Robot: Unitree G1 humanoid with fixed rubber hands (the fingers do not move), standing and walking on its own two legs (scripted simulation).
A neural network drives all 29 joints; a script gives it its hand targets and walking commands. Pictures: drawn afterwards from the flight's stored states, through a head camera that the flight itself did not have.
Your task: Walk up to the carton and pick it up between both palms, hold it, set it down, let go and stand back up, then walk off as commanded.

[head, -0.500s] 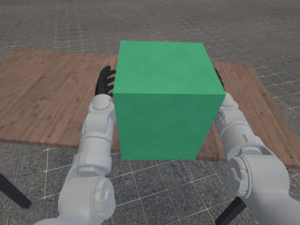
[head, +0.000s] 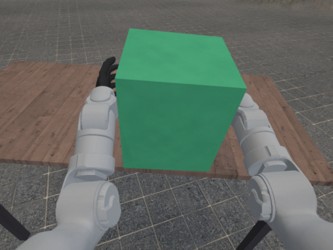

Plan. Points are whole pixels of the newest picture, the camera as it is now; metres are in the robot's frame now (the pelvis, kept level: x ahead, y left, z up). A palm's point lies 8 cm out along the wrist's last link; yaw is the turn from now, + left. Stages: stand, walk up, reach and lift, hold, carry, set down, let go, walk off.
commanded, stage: reach and lift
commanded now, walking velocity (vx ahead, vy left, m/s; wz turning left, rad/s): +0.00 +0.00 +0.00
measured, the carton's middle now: (171, 104) +0.40 +0.01 +0.20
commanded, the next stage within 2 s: hold in 1.42 s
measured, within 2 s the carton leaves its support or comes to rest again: neither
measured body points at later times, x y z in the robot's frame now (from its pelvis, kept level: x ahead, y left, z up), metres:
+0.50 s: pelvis -0.01 +0.00 +0.00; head -0.07 +0.01 +0.45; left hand +0.39 +0.16 +0.28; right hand +0.41 -0.14 +0.26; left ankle -0.02 +0.13 -0.75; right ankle +0.04 -0.09 -0.75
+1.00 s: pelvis +0.00 +0.00 +0.00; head -0.06 +0.01 +0.45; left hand +0.40 +0.17 +0.30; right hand +0.41 -0.14 +0.28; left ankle -0.02 +0.13 -0.75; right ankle +0.04 -0.09 -0.75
